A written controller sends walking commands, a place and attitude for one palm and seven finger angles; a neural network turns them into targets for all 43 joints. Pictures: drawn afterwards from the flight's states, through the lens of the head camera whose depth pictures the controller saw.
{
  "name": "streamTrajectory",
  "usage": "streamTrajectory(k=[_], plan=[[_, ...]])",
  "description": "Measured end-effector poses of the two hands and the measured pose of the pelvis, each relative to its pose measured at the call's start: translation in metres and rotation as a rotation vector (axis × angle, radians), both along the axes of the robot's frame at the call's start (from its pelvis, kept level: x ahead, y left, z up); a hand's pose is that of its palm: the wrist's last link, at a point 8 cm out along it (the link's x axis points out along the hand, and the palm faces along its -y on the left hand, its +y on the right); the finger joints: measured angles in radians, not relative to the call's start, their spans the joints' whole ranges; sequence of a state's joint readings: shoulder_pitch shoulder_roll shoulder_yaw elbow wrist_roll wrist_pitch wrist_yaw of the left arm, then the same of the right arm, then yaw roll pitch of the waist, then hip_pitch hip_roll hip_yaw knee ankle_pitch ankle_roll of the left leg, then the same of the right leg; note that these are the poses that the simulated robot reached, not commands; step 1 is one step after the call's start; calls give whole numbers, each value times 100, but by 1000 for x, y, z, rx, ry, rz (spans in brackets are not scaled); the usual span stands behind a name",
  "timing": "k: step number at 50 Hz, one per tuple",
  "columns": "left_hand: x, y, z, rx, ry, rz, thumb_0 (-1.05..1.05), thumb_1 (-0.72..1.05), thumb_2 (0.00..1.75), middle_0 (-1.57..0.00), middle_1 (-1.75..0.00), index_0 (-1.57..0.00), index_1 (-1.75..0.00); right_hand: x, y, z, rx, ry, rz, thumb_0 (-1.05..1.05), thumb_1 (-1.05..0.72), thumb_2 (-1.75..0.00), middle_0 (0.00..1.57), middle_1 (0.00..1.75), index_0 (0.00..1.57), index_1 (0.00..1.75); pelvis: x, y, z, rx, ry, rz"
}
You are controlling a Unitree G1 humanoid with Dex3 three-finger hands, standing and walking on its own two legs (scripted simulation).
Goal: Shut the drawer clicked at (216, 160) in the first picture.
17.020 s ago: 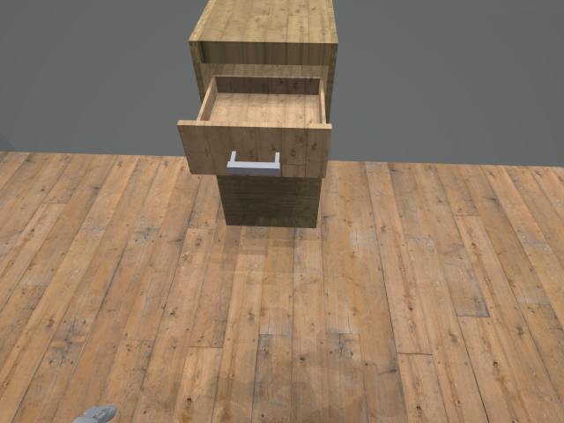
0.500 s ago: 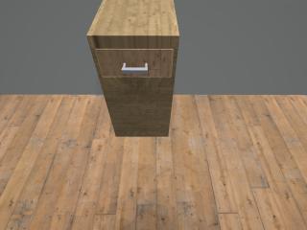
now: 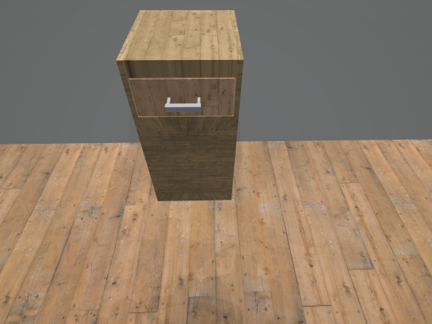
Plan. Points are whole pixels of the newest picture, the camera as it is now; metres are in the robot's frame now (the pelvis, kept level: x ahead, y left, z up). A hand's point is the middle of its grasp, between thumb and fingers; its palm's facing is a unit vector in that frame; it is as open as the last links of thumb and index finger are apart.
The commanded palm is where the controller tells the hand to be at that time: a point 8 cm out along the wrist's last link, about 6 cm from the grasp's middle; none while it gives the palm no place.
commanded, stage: let the arm hang, fingers relaxed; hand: left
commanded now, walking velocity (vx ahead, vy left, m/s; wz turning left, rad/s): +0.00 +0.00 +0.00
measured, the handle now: (183, 103) +0.83 +0.16 -0.09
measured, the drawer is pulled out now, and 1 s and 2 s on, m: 0.00 0.00 0.00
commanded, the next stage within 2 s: look to check the result in 0.02 s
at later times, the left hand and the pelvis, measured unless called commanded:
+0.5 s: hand out of the picture -0.01 +0.15 -0.17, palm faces +0.05 -0.98 -0.17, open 7.4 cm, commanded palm none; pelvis +0.01 -0.01 +0.00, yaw +0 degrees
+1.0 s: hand out of the picture +0.01 +0.15 -0.17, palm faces +0.04 -0.98 -0.20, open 7.4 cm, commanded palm none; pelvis +0.02 -0.02 +0.00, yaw +0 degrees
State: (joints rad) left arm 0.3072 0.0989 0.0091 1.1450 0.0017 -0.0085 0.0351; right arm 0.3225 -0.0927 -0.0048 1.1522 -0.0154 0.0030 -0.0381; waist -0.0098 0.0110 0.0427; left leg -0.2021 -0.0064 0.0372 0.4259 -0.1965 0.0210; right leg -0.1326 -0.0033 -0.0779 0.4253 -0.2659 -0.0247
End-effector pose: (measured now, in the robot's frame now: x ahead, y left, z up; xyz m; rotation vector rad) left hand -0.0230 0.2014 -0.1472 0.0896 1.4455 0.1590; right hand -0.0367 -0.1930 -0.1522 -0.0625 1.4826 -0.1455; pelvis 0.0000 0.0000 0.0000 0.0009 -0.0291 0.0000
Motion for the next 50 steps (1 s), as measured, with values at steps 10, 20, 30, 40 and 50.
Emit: streamTrajectory(k=[10,20,30,40,50], plan=[[-4,1,2,13,18,5,0,91,90,-19,-29,-19,-30,1,-5,0,-3,8,0,0,-91,-89,20,30,20,30,2,-3,0,1,2,0],[0,-2,2,14,14,5,0,91,90,-19,-29,-19,-30,14,-12,0,-10,-13,9,0,-91,-89,20,30,20,30,5,-6,1,2,1,0],[10,-4,3,16,2,-3,0,91,90,-19,-29,-20,-30,24,-20,0,-20,-25,17,0,-91,-89,20,30,20,30,9,-10,1,3,4,-1],[22,-2,4,31,-18,-10,0,91,90,-19,-29,-20,-30,32,-29,1,-31,-33,20,0,-91,-89,20,30,20,30,13,-14,1,4,2,-2],[31,0,6,45,-34,-19,0,91,90,-19,-29,-20,-30,38,-36,1,-36,-42,23,0,-91,-89,20,30,20,30,16,-17,2,5,1,-3]])
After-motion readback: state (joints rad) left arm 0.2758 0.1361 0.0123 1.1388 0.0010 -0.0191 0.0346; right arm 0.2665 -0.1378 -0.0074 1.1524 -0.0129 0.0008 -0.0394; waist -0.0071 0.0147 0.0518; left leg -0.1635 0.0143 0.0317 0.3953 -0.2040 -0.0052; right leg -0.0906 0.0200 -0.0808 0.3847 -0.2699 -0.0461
